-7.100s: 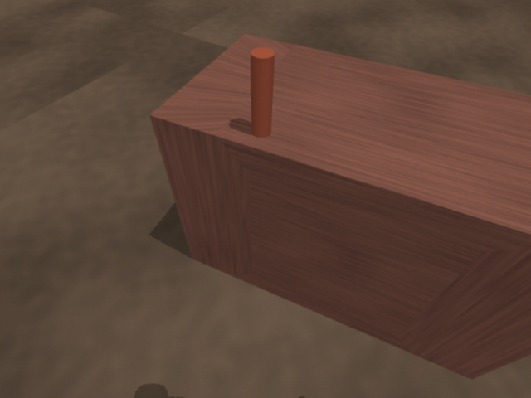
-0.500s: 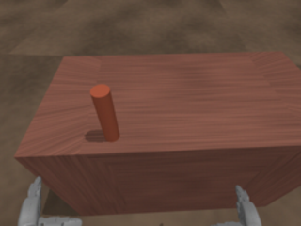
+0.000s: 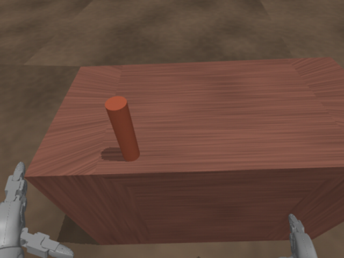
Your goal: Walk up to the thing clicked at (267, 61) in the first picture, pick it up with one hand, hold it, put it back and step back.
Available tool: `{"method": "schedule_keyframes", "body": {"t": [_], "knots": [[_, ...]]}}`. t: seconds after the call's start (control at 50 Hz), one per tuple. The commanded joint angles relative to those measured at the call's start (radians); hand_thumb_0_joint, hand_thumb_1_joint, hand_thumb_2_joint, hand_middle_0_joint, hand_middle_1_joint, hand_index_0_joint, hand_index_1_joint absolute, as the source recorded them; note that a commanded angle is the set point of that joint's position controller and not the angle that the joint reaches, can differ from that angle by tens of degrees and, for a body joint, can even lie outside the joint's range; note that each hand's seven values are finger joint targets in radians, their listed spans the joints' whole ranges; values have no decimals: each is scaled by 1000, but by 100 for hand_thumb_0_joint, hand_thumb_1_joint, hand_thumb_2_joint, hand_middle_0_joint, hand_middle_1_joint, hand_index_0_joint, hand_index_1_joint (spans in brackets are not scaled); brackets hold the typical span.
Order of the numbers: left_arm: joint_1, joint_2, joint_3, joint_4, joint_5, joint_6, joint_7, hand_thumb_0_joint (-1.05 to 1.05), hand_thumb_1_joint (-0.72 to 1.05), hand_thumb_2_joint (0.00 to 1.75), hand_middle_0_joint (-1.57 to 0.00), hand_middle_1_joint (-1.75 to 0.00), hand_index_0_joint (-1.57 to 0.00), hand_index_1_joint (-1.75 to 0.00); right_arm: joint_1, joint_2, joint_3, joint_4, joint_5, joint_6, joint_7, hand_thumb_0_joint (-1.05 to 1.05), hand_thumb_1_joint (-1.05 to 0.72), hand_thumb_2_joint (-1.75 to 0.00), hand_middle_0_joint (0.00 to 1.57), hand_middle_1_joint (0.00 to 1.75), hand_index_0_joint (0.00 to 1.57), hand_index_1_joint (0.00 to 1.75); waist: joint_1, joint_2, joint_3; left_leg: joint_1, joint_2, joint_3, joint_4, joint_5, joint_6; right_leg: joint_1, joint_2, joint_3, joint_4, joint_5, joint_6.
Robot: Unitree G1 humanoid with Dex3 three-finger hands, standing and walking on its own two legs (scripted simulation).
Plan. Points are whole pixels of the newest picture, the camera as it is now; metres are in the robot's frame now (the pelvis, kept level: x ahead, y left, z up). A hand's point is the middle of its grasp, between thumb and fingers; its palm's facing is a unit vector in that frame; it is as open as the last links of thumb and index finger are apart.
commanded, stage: rise first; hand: left
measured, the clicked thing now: (124, 132) +0.40 +0.14 +0.07
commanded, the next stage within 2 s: go down in 0.78 s
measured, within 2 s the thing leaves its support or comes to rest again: neither
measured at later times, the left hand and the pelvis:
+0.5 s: hand (34, 211) +0.18 +0.25 +0.11, palm faces +0.33 -0.84 -0.43, open 17.6 cm; pelvis -0.01 +0.00 +0.00, yaw +1 degrees
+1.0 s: hand (29, 204) +0.18 +0.24 +0.14, palm faces +0.32 -0.85 -0.42, open 17.5 cm; pelvis -0.01 +0.00 +0.00, yaw +1 degrees
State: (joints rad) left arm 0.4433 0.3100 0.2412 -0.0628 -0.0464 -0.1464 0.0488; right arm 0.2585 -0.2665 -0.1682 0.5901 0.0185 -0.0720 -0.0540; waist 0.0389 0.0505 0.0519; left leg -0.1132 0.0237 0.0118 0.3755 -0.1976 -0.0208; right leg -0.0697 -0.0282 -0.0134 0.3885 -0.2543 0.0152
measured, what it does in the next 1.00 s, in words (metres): stands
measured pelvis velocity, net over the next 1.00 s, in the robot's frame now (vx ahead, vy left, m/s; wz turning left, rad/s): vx -0.01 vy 0.00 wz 0.01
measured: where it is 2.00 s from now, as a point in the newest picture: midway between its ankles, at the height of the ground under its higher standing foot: outside the picture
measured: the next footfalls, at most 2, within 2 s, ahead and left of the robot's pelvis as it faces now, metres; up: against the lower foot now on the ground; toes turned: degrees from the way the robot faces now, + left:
none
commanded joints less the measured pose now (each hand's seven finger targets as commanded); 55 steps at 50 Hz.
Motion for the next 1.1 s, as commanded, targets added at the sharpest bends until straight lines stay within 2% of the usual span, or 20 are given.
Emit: {"method": "schedule_keyframes", "body": {"t": [0.0,0.04,0.1,0.14,0.18,0.22,0.26,0.4,0.58,0.62,0.66,0.74,0.82,0.86,0.88,0.9,0.92,0.98,1.02,1.08], "knots": [[-41,195,130,-236,-8,-94,6,0,-56,3,-4,-2,-2,-5,-103,-152,-68,-155,2,-52,-6,0,56,-1,5,5,5,5,10,-62,-85,41,-17,40,-38,177,32,-39,24,-46,-65,194,-15],[-32,199,137,-239,-8,-105,2,0,-55,2,-4,-2,-2,-4,-64,-111,-40,-109,2,-50,-4,0,56,-1,5,5,5,5,11,-41,-82,45,-22,44,-32,177,34,-38,18,-41,-66,203,-11],[-59,222,158,-261,-9,-118,3,0,-55,2,-4,-2,-2,-4,-94,-160,-78,-102,0,-55,-11,0,56,-2,5,5,5,5,6,-47,-77,49,-26,43,-32,167,35,-52,13,-39,-72,196,-8],[-52,209,153,-271,-10,-127,1,0,-55,3,-4,-2,-2,-4,-113,-104,-39,-82,4,-58,-3,0,57,-2,5,5,5,5,19,-16,-59,31,-28,43,-36,149,34,-53,11,-40,-74,174,-11],[-57,225,166,-290,-11,-140,3,0,-54,3,-4,-2,-2,-4,-130,-163,-84,-96,2,-67,-11,0,57,-2,5,5,5,5,6,-35,-65,42,-25,39,-42,139,34,-59,17,-43,-73,159,-12],[-48,204,152,-300,-10,-147,-3,0,-54,2,-4,-2,-2,-3,-114,-115,-46,-77,3,-70,-5,0,58,-2,5,5,5,5,12,-35,-49,38,-28,40,-41,126,35,-65,16,-43,-78,147,-11],[-58,223,168,-308,-11,-155,0,0,-53,3,-4,-1,-2,-3,-127,-163,-89,-61,2,-73,-10,0,58,-2,5,5,5,5,10,-28,-53,39,-26,38,-44,123,34,-73,17,-44,-77,143,-14],[-64,207,157,-327,-11,-185,-6,0,-54,4,-4,-2,-2,-4,-133,-124,-57,-59,5,-89,-4,0,58,-3,5,5,5,5,13,-66,-51,34,-31,37,-42,103,40,-71,14,-45,-83,122,-8],[-50,216,167,-399,-12,-219,-6,0,-55,5,-4,-2,-3,-4,-152,-158,-89,-92,9,-101,0,0,56,-4,5,5,5,5,18,-32,-84,43,-27,31,-47,130,31,-51,19,-49,-70,142,-16],[-38,207,165,-399,-12,-222,-9,0,-55,5,-5,-2,-3,-4,-130,-107,-57,-59,13,-99,6,0,56,-4,5,5,5,5,30,-14,-59,31,-28,33,-53,107,30,-55,21,-51,-75,115,-19],[-45,207,164,-420,-14,-227,-8,0,-55,6,-5,-3,-3,-5,-140,-152,-87,-78,10,-105,4,0,56,-5,5,5,5,5,22,-24,-57,29,-25,29,-56,95,29,-57,25,-54,-75,104,-19],[-26,186,148,-431,-14,-234,-14,0,-55,6,-4,-2,-3,-4,-132,-126,-72,-80,13,-113,6,0,57,-5,5,5,5,5,20,-27,-60,39,-26,33,-47,112,32,-64,23,-52,-69,124,-15],[-47,214,175,-446,-13,-239,-11,0,-56,7,-5,-3,-3,-5,-109,-137,-83,-87,12,-108,5,0,55,-6,5,5,5,5,21,-34,-76,49,-24,30,-44,152,31,-51,25,-53,-61,167,-16],[-50,205,173,-437,-14,-239,-13,0,-54,0,-8,-5,-7,-5,-105,-116,-71,-65,12,-109,7,0,51,-5,5,5,5,5,21,-43,-48,36,-25,30,-48,125,31,-63,25,-53,-68,136,-15],[-54,125,149,-399,-26,-269,-42,0,-57,8,-5,-3,-1,-7,-121,-75,-37,-16,0,-100,24,0,59,-5,5,5,5,5,14,-52,-76,-4,-29,27,2,111,26,-85,25,-49,-29,117,-13],[-33,224,190,-429,-14,-254,-21,0,-57,0,-8,-5,-7,-5,-140,-122,-87,-68,12,-107,11,0,51,-5,5,5,5,5,35,-21,-38,22,-27,31,-49,112,29,-73,21,-53,-62,119,-16],[-58,144,175,-368,-29,-274,-47,0,-57,4,-8,-6,-6,-8,-115,-115,-64,-8,-5,-98,22,0,53,-5,5,5,5,5,6,-61,-75,-11,-26,24,0,92,26,-97,29,-49,-25,99,-16],[-127,195,205,-357,-36,-283,-71,0,-59,3,-8,-6,-6,-8,-164,-163,-94,-72,-4,-88,26,0,54,-5,5,5,5,5,-1,-58,-105,-11,-25,21,15,98,23,-101,28,-46,-9,108,-15],[-175,214,221,-322,-38,-281,-80,0,-56,3,-8,-5,-6,-7,-162,-114,-61,-39,-2,-72,27,0,54,-5,5,5,5,5,1,-28,-115,-18,-36,25,28,101,25,-108,17,-37,-8,116,-12],[-312,255,249,-275,-69,-274,-103,0,-57,5,-8,-6,-6,-8,-208,-132,-63,-26,-1,-73,14,0,54,-5,5,5,5,5,-17,-55,-93,-39,-41,27,36,56,31,-145,9,-31,-13,82,-3]]}}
